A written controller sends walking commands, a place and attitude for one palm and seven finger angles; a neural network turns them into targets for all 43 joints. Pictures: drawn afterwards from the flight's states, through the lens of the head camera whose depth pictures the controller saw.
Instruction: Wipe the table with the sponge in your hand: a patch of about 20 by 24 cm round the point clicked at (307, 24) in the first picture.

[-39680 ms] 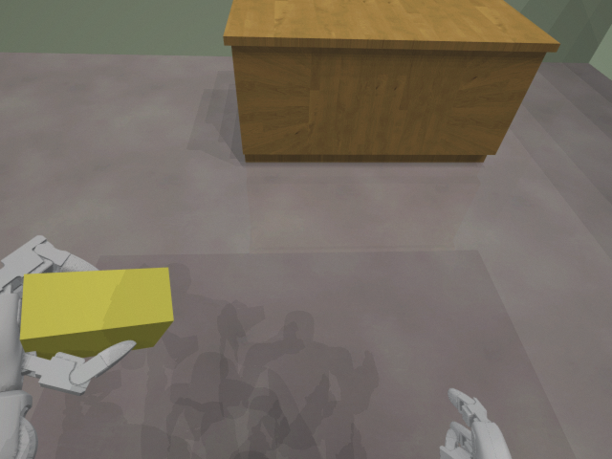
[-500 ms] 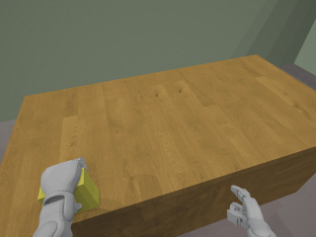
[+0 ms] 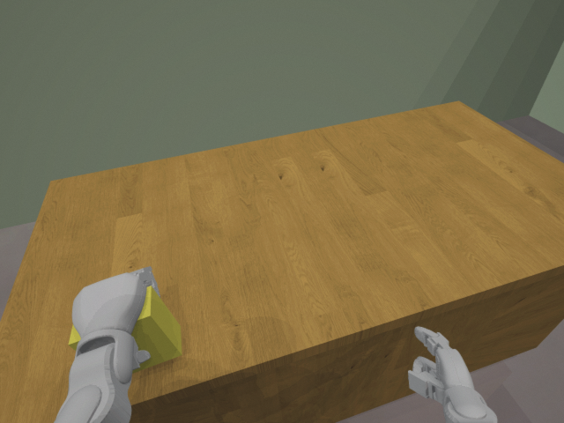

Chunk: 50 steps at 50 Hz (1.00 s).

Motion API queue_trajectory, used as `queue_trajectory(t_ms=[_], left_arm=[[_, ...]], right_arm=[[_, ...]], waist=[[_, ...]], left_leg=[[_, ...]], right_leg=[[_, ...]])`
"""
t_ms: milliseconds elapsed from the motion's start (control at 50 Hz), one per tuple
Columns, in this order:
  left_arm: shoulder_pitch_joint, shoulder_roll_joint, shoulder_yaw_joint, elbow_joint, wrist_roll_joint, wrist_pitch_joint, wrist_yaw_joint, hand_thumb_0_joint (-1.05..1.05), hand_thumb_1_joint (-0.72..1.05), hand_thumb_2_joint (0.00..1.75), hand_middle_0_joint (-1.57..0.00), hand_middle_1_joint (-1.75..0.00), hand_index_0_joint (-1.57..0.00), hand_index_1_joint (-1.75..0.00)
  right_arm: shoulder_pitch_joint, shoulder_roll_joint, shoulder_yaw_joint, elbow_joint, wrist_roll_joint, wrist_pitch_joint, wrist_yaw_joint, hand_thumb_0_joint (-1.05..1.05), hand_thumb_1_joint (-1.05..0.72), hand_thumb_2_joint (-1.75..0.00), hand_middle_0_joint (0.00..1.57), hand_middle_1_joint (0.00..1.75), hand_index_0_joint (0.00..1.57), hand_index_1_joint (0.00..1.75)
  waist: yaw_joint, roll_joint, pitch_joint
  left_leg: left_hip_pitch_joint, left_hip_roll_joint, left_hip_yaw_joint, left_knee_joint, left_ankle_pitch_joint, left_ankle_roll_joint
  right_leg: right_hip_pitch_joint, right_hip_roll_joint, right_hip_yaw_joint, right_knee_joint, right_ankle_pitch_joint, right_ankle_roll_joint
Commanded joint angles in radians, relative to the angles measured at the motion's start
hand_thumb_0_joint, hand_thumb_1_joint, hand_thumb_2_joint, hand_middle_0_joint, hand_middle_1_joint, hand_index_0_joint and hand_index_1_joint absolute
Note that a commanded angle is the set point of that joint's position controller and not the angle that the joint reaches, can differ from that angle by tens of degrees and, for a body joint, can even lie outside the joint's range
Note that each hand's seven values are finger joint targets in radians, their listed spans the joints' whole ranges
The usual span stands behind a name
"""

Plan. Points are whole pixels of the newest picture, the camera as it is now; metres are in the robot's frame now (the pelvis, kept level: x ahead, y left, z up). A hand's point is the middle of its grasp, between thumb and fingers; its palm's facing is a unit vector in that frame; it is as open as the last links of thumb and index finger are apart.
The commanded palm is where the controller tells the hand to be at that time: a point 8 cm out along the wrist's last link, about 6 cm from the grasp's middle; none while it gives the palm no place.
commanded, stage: lift the sponge slowly off the table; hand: left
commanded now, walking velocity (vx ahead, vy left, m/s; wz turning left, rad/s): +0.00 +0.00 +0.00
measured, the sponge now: (136, 340) +0.21 +0.27 +0.00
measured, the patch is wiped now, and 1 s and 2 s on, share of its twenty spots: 1.00 1.00 1.00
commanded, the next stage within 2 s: bring the sponge back beside the body in 0.72 s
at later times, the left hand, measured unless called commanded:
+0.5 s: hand (120, 307) +0.22 +0.27 +0.08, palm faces +0.05 -0.13 -0.99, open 9.8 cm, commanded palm +0.19 +0.26 +0.15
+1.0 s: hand (114, 310) +0.21 +0.27 +0.09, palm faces +0.06 -0.13 -0.99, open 9.8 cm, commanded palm +0.18 +0.26 +0.16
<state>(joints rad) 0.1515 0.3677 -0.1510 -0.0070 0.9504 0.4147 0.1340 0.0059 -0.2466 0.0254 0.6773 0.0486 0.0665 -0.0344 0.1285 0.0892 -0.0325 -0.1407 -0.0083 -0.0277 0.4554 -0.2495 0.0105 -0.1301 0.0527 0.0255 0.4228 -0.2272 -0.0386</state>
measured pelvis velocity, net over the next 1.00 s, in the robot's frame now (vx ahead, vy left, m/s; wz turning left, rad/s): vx -0.01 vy -0.01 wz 0.01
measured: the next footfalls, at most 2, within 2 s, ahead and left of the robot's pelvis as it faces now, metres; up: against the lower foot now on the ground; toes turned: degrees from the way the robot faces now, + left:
none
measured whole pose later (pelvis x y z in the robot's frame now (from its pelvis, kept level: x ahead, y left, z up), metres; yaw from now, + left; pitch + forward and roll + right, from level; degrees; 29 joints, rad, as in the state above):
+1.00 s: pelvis -0.01 -0.01 +0.00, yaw +0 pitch -5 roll +0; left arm 0.13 0.44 -0.12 -0.14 0.92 0.49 0.01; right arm -0.03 -0.26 0.06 0.67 0.05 0.09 -0.04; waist 0.13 0.10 -0.01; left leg -0.10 0.00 -0.04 0.43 -0.23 0.00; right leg -0.09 0.06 0.02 0.40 -0.21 -0.05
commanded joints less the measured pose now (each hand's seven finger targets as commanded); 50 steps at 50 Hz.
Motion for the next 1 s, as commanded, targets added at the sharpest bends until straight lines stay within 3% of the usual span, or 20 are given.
queue_trajectory(t_ms=[0,60,100,140,220,300,340,400,440,520,560,600,660,680,700,760,800,860,900,980], left_arm=[[-0.207,0.205,0.137,-0.243,0.021,0.019,0.021,0.0,0.1,1.3,-1.2,-1.6,-1.2,-1.6],[-0.225,0.164,0.089,-0.25,0.031,0.035,0.002,0.0,0.1,1.3,-1.2,-1.6,-1.2,-1.6],[-0.251,0.191,0.103,-0.299,0.028,0.034,-0.004,0.0,0.1,1.3,-1.2,-1.6,-1.2,-1.6],[-0.268,0.172,0.081,-0.299,0.034,0.033,-0.01,0.0,0.1,1.3,-1.2,-1.6,-1.2,-1.6],[-0.257,0.217,0.126,-0.321,0.038,0.032,-0.013,0.0,0.1,1.3,-1.2,-1.6,-1.2,-1.6],[-0.27,0.255,0.16,-0.319,0.034,0.042,-0.015,0.0,0.1,1.3,-1.2,-1.6,-1.2,-1.6],[-0.265,0.219,0.128,-0.318,0.026,0.051,-0.022,0.0,0.1,1.3,-1.2,-1.6,-1.2,-1.6],[-0.277,0.252,0.152,-0.321,0.011,0.066,-0.039,0.0,0.1,1.3,-1.2,-1.6,-1.2,-1.6],[-0.285,0.228,0.122,-0.314,0.01,0.07,-0.057,0.0,0.1,1.3,-1.2,-1.6,-1.2,-1.6],[-0.262,0.239,0.133,-0.38,0.007,0.053,-0.074,0.0,0.1,1.3,-1.2,-1.6,-1.2,-1.6],[-0.231,0.231,0.13,-0.382,0.009,0.048,-0.079,0.0,0.1,1.3,-1.2,-1.6,-1.2,-1.6],[-0.254,0.271,0.163,-0.41,0.006,0.046,-0.071,0.0,0.1,1.3,-1.2,-1.6,-1.2,-1.6],[-0.243,0.231,0.141,-0.336,0.012,0.063,-0.069,0.0,0.1,1.3,-1.2,-1.6,-1.2,-1.6],[-0.249,0.229,0.136,-0.359,0.011,0.061,-0.067,0.0,0.1,1.3,-1.2,-1.6,-1.2,-1.6],[-0.246,0.282,0.186,-0.368,0.008,0.061,-0.061,0.0,0.1,1.3,-1.2,-1.6,-1.2,-1.6],[-0.241,0.241,0.153,-0.347,0.009,0.076,-0.065,0.0,0.1,1.3,-1.2,-1.6,-1.2,-1.6],[-0.283,0.298,0.185,-0.373,0.007,0.073,-0.06,0.0,0.1,1.3,-1.2,-1.6,-1.2,-1.6],[-0.283,0.272,0.166,-0.342,0.013,0.071,-0.069,0.0,0.1,1.3,-1.2,-1.6,-1.2,-1.6],[-0.288,0.292,0.174,-0.401,0.006,0.057,-0.071,0.0,0.1,1.3,-1.2,-1.6,-1.2,-1.6],[-0.272,0.278,0.165,-0.366,0.006,0.046,-0.086,0.0,0.1,1.3,-1.2,-1.6,-1.2,-1.6]], right_arm=[[-0.262,-0.107,-0.034,-0.188,-0.002,-0.049,-0.008,0.0,-0.9,-0.9,0.2,0.3,0.2,0.3],[-0.274,-0.102,-0.025,-0.19,0.0,-0.042,-0.003,0.0,-0.9,-0.9,0.2,0.3,0.2,0.3],[-0.278,-0.103,-0.027,-0.198,0.0,-0.042,-0.004,0.0,-0.9,-0.9,0.2,0.3,0.2,0.3],[-0.279,-0.095,-0.023,-0.199,0.0,-0.044,-0.005,0.0,-0.9,-0.9,0.2,0.3,0.2,0.3],[-0.281,-0.097,-0.02,-0.2,-0.003,-0.038,-0.005,0.0,-0.9,-0.9,0.2,0.3,0.2,0.3],[-0.294,-0.103,-0.018,-0.19,-0.002,-0.031,-0.008,0.0,-0.9,-0.9,0.2,0.3,0.2,0.3],[-0.3,-0.096,-0.015,-0.194,0.003,-0.033,-0.006,0.0,-0.9,-0.9,0.2,0.3,0.2,0.3],[-0.302,-0.106,-0.014,-0.193,0.003,-0.031,-0.01,0.0,-0.9,-0.9,0.2,0.3,0.2,0.3],[-0.306,-0.102,-0.011,-0.194,0.007,-0.033,-0.011,0.0,-0.9,-0.9,0.2,0.3,0.2,0.3],[-0.3,-0.104,-0.013,-0.21,0.002,-0.041,-0.009,0.0,-0.9,-0.9,0.2,0.3,0.2,0.3],[-0.297,-0.104,-0.013,-0.204,0.0,-0.038,-0.006,0.0,-0.9,-0.9,0.2,0.3,0.2,0.3],[-0.299,-0.107,-0.014,-0.206,-0.001,-0.036,-0.006,0.0,-0.9,-0.9,0.2,0.3,0.2,0.3],[-0.296,-0.107,-0.009,-0.196,0.002,-0.03,-0.004,0.0,-0.9,-0.9,0.2,0.3,0.2,0.3],[-0.299,-0.103,-0.012,-0.199,0.004,-0.03,-0.004,0.0,-0.9,-0.9,0.2,0.3,0.2,0.3],[-0.298,-0.11,-0.015,-0.2,0.001,-0.031,-0.005,0.0,-0.9,-0.9,0.2,0.3,0.2,0.3],[-0.305,-0.107,-0.009,-0.203,0.004,-0.026,-0.005,0.0,-0.9,-0.9,0.2,0.3,0.2,0.3],[-0.307,-0.112,-0.011,-0.2,0.003,-0.028,-0.011,0.0,-0.9,-0.9,0.2,0.3,0.2,0.3],[-0.308,-0.108,-0.008,-0.197,0.003,-0.033,-0.017,0.0,-0.9,-0.9,0.2,0.3,0.2,0.3],[-0.307,-0.108,-0.01,-0.205,0.003,-0.04,-0.017,0.0,-0.9,-0.9,0.2,0.3,0.2,0.3],[-0.3,-0.105,-0.01,-0.195,0.002,-0.044,-0.021,0.0,-0.9,-0.9,0.2,0.3,0.2,0.3]], waist=[[0.001,-0.046,-0.139],[-0.003,-0.048,-0.133],[-0.005,-0.031,-0.132],[-0.008,-0.033,-0.137],[0.008,-0.02,-0.157],[0.003,-0.02,-0.129],[-0.001,-0.013,-0.132],[-0.005,-0.025,-0.121],[-0.011,-0.024,-0.114],[0.006,-0.011,-0.178],[0.005,-0.031,-0.17],[0.001,-0.02,-0.146],[0.001,-0.058,-0.106],[0.0,-0.045,-0.122],[0.005,-0.042,-0.12],[0.008,-0.047,-0.129],[-0.003,-0.015,-0.127],[0.0,-0.025,-0.132],[-0.003,0.012,-0.145],[-0.006,-0.023,-0.128]], left_leg=[[0.048,-0.02,-0.044,-0.059,0.224,0.034],[0.054,-0.021,-0.044,-0.059,0.236,0.034],[0.063,-0.017,-0.048,-0.065,0.222,0.036],[0.068,-0.019,-0.046,-0.062,0.228,0.039],[0.076,-0.02,-0.051,-0.062,0.242,0.039],[0.07,-0.021,-0.048,-0.072,0.22,0.034],[0.069,-0.022,-0.045,-0.071,0.23,0.034],[0.069,-0.022,-0.05,-0.076,0.221,0.035],[0.067,-0.022,-0.05,-0.073,0.215,0.037],[0.083,-0.024,-0.056,-0.067,0.251,0.043],[0.086,-0.02,-0.056,-0.066,0.273,0.04],[0.075,-0.015,-0.058,-0.076,0.246,0.036],[0.056,-0.014,-0.057,-0.08,0.228,0.033],[0.057,-0.014,-0.052,-0.082,0.228,0.032],[0.052,-0.014,-0.054,-0.08,0.216,0.032],[0.052,-0.019,-0.052,-0.079,0.223,0.034],[0.056,-0.018,-0.051,-0.08,0.191,0.033],[0.063,-0.025,-0.051,-0.069,0.2,0.038],[0.072,-0.023,-0.053,-0.073,0.197,0.037],[0.068,-0.022,-0.055,-0.07,0.202,0.037]], right_leg=[[0.031,-0.007,0.091,-0.081,0.156,-0.056],[0.026,-0.008,0.073,-0.085,0.168,-0.053],[0.025,-0.006,0.092,-0.091,0.136,-0.056],[0.025,-0.007,0.079,-0.089,0.144,-0.054],[0.057,-0.007,0.082,-0.088,0.165,-0.057],[0.047,-0.008,0.116,-0.103,0.136,-0.058],[0.048,-0.012,0.098,-0.099,0.148,-0.055],[0.047,-0.012,0.114,-0.107,0.14,-0.054],[0.033,-0.015,0.098,-0.108,0.127,-0.05],[0.078,-0.013,0.085,-0.088,0.175,-0.053],[0.072,-0.013,0.083,-0.088,0.205,-0.051],[0.065,-0.011,0.109,-0.094,0.167,-0.054],[0.036,-0.011,0.087,-0.104,0.139,-0.051],[0.043,-0.015,0.093,-0.097,0.143,-0.049],[0.052,-0.011,0.113,-0.097,0.134,-0.054],[0.055,-0.014,0.087,-0.097,0.14,-0.05],[0.045,-0.014,0.119,-0.107,0.097,-0.051],[0.042,-0.016,0.101,-0.11,0.11,-0.049],[0.052,-0.015,0.12,-0.107,0.101,-0.051],[0.036,-0.018,0.106,-0.112,0.105,-0.047]])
